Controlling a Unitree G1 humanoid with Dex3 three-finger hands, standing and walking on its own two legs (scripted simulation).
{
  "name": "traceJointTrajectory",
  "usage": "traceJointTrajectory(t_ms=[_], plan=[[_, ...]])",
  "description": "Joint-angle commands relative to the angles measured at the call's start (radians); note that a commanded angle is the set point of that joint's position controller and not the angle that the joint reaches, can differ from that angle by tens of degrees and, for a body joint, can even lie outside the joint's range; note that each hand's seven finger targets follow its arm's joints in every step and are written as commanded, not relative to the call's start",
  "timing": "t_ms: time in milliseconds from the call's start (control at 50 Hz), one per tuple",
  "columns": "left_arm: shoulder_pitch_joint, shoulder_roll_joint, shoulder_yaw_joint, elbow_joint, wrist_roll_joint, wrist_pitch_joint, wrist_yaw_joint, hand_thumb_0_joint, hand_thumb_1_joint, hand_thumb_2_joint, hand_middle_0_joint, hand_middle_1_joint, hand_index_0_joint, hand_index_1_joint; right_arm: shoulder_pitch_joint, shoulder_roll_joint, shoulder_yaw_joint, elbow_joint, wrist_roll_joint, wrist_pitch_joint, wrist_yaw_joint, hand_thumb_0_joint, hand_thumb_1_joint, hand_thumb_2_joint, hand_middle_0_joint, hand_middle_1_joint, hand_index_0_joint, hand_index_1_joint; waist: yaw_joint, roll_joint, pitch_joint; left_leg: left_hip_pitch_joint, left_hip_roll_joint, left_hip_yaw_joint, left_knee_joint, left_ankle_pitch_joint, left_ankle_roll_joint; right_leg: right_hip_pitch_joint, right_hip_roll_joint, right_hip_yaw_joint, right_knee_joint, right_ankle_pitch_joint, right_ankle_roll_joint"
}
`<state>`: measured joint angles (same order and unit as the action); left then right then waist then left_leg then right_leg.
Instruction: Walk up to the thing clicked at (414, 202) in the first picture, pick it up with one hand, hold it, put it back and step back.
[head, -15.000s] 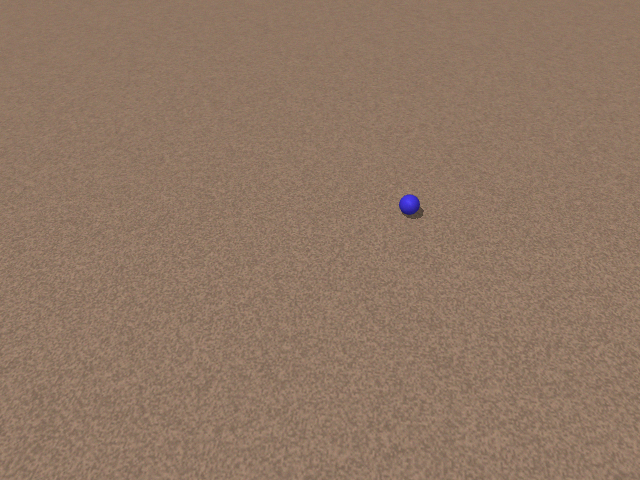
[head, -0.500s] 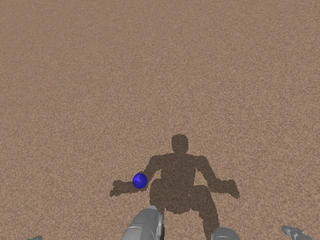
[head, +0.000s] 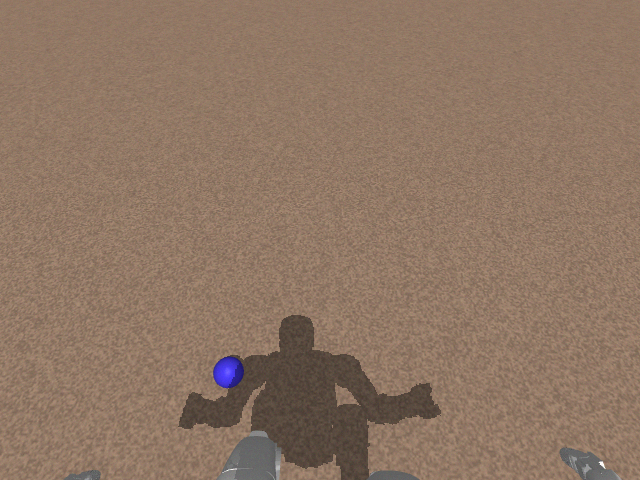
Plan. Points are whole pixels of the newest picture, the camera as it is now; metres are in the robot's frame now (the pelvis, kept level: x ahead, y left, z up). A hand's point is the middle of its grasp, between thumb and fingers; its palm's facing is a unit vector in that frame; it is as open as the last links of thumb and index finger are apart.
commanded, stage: walk up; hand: left
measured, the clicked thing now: (228, 372) +0.48 +0.29 -0.68
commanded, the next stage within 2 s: none
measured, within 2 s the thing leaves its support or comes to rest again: neither
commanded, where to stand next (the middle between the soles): +0.09 +0.04 m, yaw +0 degrees
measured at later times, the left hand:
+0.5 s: hand out of the picture +0.03 +0.28 -0.11, palm faces +0.09 -0.91 -0.40, open 7.4 cm
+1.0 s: hand out of the picture +0.07 +0.34 -0.09, palm faces +0.02 -0.83 -0.55, open 7.4 cm
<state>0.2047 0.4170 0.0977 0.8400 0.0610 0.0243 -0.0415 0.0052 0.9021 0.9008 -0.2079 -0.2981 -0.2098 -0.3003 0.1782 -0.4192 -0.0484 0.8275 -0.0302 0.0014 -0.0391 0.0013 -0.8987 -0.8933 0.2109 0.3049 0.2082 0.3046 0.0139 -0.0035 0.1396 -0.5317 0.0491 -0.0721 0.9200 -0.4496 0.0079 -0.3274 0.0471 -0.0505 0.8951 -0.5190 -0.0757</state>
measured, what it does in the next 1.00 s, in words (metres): steps on the spot: left foot, then right foot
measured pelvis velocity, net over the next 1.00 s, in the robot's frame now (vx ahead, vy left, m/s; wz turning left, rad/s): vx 0.01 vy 0.04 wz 0.04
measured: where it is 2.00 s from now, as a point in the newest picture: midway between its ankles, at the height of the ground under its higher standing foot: outside the picture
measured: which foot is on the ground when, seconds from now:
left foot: up 0.00-0.46, down 0.48-0.84, up 0.86-1.00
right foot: down 0.00-0.52, up 0.54-0.78, down 0.80-1.00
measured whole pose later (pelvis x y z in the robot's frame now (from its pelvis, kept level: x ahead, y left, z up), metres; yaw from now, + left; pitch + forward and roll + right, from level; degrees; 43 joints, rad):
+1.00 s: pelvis +0.01 +0.04 +0.02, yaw +2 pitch -2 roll +3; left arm 0.19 0.39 0.06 0.82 0.04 0.01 0.05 0.01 0.90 0.90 -0.21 -0.30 -0.21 -0.30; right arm 0.09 -0.42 -0.08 0.81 0.01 0.10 0.01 0.00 -0.90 -0.89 0.21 0.30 0.20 0.30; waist 0.04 0.06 0.22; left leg -0.53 -0.12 -0.14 1.35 -0.48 -0.01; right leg -0.46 -0.08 -0.01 0.75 -0.25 -0.03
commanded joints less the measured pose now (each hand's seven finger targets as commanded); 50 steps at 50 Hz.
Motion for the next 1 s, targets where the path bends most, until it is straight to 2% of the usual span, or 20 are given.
traceJointTrajectory(t_ms=[0, 60, 180, 260, 360, 400, 440, 480, 500, 520, 580, 640, 680, 780, 800, 820, 840, 860, 920, 980], plan=[[0.095, 0.359, 0.102, -0.048, -0.009, -0.052, 0.017, 0.0, 0.9, 0.9, -0.2, -0.3, -0.2, -0.3, -0.132, -0.314, -0.085, -0.069, 0.007, -0.048, -0.003, 0.0, -0.9, -0.9, 0.2, 0.3, 0.2, 0.3, 0.102, 0.017, 0.12, -0.335, -0.055, -0.099, 0.203, -0.031, 0.016, -0.02, -0.461, 0.879, -0.789, -0.658, -0.101], [0.15, 0.291, 0.086, 0.005, -0.028, -0.1, 0.04, 0.0, 0.9, 0.9, -0.2, -0.3, -0.2, -0.3, 0.044, -0.22, -0.069, -0.007, 0.018, -0.042, 0.046, 0.0, -0.9, -0.9, 0.2, 0.3, 0.2, 0.3, 0.028, 0.06, 0.049, -0.292, -0.079, -0.101, 0.157, 0.143, 0.01, 0.244, -0.3, 0.505, -0.707, -0.16, 0.083], [0.127, 0.218, 0.055, -0.001, -0.026, -0.119, 0.032, 0.0, 0.9, 0.9, -0.2, -0.3, -0.2, -0.3, 0.14, -0.217, -0.081, 0.012, 0.029, -0.01, 0.081, 0.0, -0.9, -0.9, 0.2, 0.3, 0.2, 0.3, -0.019, -0.14, 0.017, -0.157, -0.103, -0.086, 0.116, 0.266, -0.03, 0.25, -0.243, 0.256, -0.776, -0.094, 0.051], [0.195, 0.172, 0.042, 0.0, -0.021, -0.087, 0.028, 0.0, 0.9, 0.9, -0.2, -0.3, -0.2, -0.3, 0.091, -0.208, -0.061, 0.023, 0.026, -0.014, 0.064, 0.0, -0.9, -0.9, 0.2, 0.3, 0.2, 0.3, 0.036, -0.201, 0.082, -0.085, -0.076, -0.025, -0.029, 0.203, -0.029, 0.199, -0.218, 0.143, -0.728, 0.046, -0.005], [0.248, 0.162, 0.023, -0.007, -0.048, -0.049, 0.045, 0.0, 0.9, 0.9, -0.2, -0.3, -0.2, -0.3, 0.01, -0.152, -0.025, 0.013, 0.026, -0.035, 0.03, 0.0, -0.9, -0.9, 0.2, 0.3, 0.2, 0.3, 0.077, -0.195, 0.04, 0.06, -0.061, 0.109, -0.245, 0.217, 0.0, 0.275, -0.239, 0.09, -0.49, 0.861, -0.025], [0.231, 0.191, 0.015, -0.012, -0.064, -0.049, 0.056, 0.0, 0.9, 0.9, -0.2, -0.3, -0.2, -0.3, -0.004, -0.14, -0.021, 0.019, 0.025, -0.036, 0.029, 0.0, -0.9, -0.9, 0.2, 0.3, 0.2, 0.3, 0.06, -0.156, 0.001, 0.147, -0.057, 0.125, -0.329, 0.247, 0.03, 0.261, -0.271, 0.117, -0.418, 0.968, -0.033], [0.186, 0.203, 0.002, -0.028, -0.08, -0.065, 0.069, 0.0, 0.9, 0.9, -0.2, -0.3, -0.2, -0.3, 0.087, -0.167, -0.034, 0.04, 0.012, -0.038, 0.028, 0.0, -0.9, -0.9, 0.2, 0.3, 0.2, 0.3, -0.017, -0.057, -0.085, 0.349, -0.054, 0.094, -0.495, 0.418, 0.08, 0.219, -0.258, 0.103, -0.241, 1.019, 0.0], [0.214, 0.174, -0.012, -0.058, -0.102, -0.087, 0.089, 0.0, 0.9, 0.9, -0.2, -0.3, -0.2, -0.3, 0.174, -0.281, -0.078, 0.008, -0.022, -0.019, 0.027, 0.0, -0.9, -0.9, 0.2, 0.3, 0.2, 0.3, -0.065, 0.191, -0.255, 0.612, 0.155, -0.145, -0.406, 0.991, 0.205, 0.047, -0.107, 0.047, 0.082, 0.671, 0.085], [0.266, 0.16, -0.01, -0.026, -0.121, -0.078, 0.107, 0.0, 0.9, 0.9, -0.2, -0.3, -0.2, -0.3, 0.139, -0.27, -0.081, -0.021, -0.01, -0.009, 0.03, 0.0, -0.9, -0.9, 0.2, 0.3, 0.2, 0.3, -0.062, 0.289, -0.291, 0.708, 0.274, -0.308, -0.396, 1.134, 0.358, -0.115, 0.023, 0.013, 0.23, -0.006, 0.125], [0.222, 0.169, -0.011, -0.01, -0.105, -0.069, 0.117, 0.0, 0.9, 0.9, -0.2, -0.3, -0.2, -0.3, 0.147, -0.222, -0.076, -0.009, 0.01, -0.003, 0.034, 0.0, -0.9, -0.9, 0.2, 0.3, 0.2, 0.3, -0.075, 0.238, -0.275, 0.61, 0.304, -0.312, -0.446, 1.011, 0.388, -0.082, -0.031, 0.099, 0.245, -0.196, 0.1], [0.23, 0.207, -0.002, 0.015, -0.09, -0.065, 0.115, 0.0, 0.9, 0.9, -0.2, -0.3, -0.2, -0.3, -0.007, -0.178, -0.063, -0.081, -0.007, 0.035, 0.045, 0.0, -0.9, -0.9, 0.2, 0.3, 0.2, 0.3, -0.034, 0.134, -0.152, 0.369, 0.159, -0.073, -0.48, 0.722, 0.255, -0.064, -0.069, 0.096, 0.183, -0.102, 0.053], [0.236, 0.189, -0.006, 0.036, -0.117, -0.065, 0.154, 0.0, 0.9, 0.9, -0.2, -0.3, -0.2, -0.3, -0.094, -0.176, -0.075, -0.132, -0.032, 0.067, 0.063, 0.0, -0.9, -0.9, 0.2, 0.3, 0.2, 0.3, -0.042, 0.221, -0.098, 0.373, 0.168, -0.044, -0.403, 1.032, 0.261, -0.114, -0.08, 0.001, 0.02, 0.037, 0.102], [0.222, 0.156, -0.008, 0.03, -0.109, -0.069, 0.157, 0.0, 0.9, 0.9, -0.2, -0.3, -0.2, -0.3, -0.094, -0.16, -0.075, -0.141, -0.014, 0.069, 0.062, 0.0, -0.9, -0.9, 0.2, 0.3, 0.2, 0.3, -0.04, 0.181, -0.172, 0.425, 0.16, -0.029, -0.324, 1.057, 0.265, -0.083, -0.064, -0.021, -0.063, 0.133, 0.112], [0.247, 0.176, 0.025, 0.024, -0.057, -0.057, 0.125, 0.0, 0.9, 0.9, -0.2, -0.3, -0.2, -0.3, -0.194, -0.152, -0.077, -0.166, 0.032, 0.086, 0.055, 0.0, -0.9, -0.9, 0.2, 0.3, 0.2, 0.3, 0.048, 0.102, -0.223, 0.062, 0.134, -0.067, -0.245, 0.485, 0.168, 0.209, -0.072, 0.042, -0.172, 0.322, 0.028], [0.231, 0.2, 0.035, 0.008, -0.04, -0.059, 0.121, 0.0, 0.9, 0.9, -0.2, -0.3, -0.2, -0.3, -0.182, -0.122, -0.068, -0.16, 0.038, 0.087, 0.053, 0.0, -0.9, -0.9, 0.2, 0.3, 0.2, 0.3, 0.062, 0.008, -0.196, -0.01, 0.075, -0.058, -0.146, 0.287, 0.113, 0.201, -0.183, 0.184, -0.303, 0.344, -0.021], [0.15, 0.298, 0.05, -0.033, -0.027, -0.057, 0.116, 0.0, 0.9, 0.9, -0.2, -0.3, -0.2, -0.3, -0.153, -0.082, -0.064, -0.16, 0.045, 0.091, 0.046, 0.0, -0.9, -0.9, 0.2, 0.3, 0.2, 0.3, 0.048, -0.302, -0.134, -0.048, -0.142, 0.044, 0.162, -0.113, 0.032, 0.039, -0.477, 0.558, -0.521, 0.513, -0.164], [0.05, 0.359, 0.053, -0.084, -0.019, -0.058, 0.114, 0.0, 0.9, 0.9, -0.2, -0.3, -0.2, -0.3, -0.139, -0.135, -0.08, -0.155, 0.032, 0.105, 0.03, 0.0, -0.9, -0.9, 0.2, 0.3, 0.2, 0.3, 0.044, -0.292, -0.132, 0.034, -0.148, -0.114, 0.401, -0.231, 0.017, -0.119, -0.572, 0.696, -0.558, 0.581, -0.281], [-0.002, 0.347, 0.056, -0.099, -0.022, -0.059, 0.119, 0.0, 0.9, 0.9, -0.2, -0.3, -0.2, -0.3, -0.119, -0.175, -0.094, -0.149, 0.02, 0.108, 0.028, 0.0, -0.9, -0.9, 0.2, 0.3, 0.2, 0.3, 0.024, -0.268, -0.078, 0.057, -0.108, -0.17, 0.506, -0.186, 0.004, -0.213, -0.572, 0.702, -0.57, 0.549, -0.296], [-0.105, 0.224, 0.032, -0.122, -0.026, -0.047, 0.115, 0.0, 0.9, 0.9, -0.2, -0.3, -0.2, -0.3, 0.009, -0.181, -0.097, -0.065, 0.043, 0.094, 0.039, 0.0, -0.9, -0.9, 0.2, 0.3, 0.2, 0.3, -0.043, -0.146, -0.11, 0.045, -0.176, -0.122, 0.569, -0.026, -0.016, -0.139, -0.334, 0.272, -0.445, 0.521, -0.147], [-0.096, 0.164, 0.029, -0.183, 0.041, -0.009, 0.061, 0.0, 0.9, 0.9, -0.2, -0.3, -0.2, -0.3, 0.148, -0.217, -0.083, 0.015, 0.058, 0.017, 0.014, 0.0, -0.9, -0.9, 0.2, 0.3, 0.2, 0.3, 0.01, -0.261, -0.286, 0.062, -0.141, 0.127, 0.07, -0.036, -0.06, 0.168, -0.169, 0.136, -0.416, -0.001, -0.103]])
